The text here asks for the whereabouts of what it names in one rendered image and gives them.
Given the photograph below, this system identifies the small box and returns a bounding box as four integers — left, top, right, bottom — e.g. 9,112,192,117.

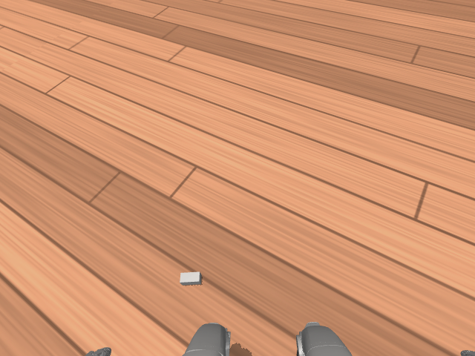
180,272,202,285

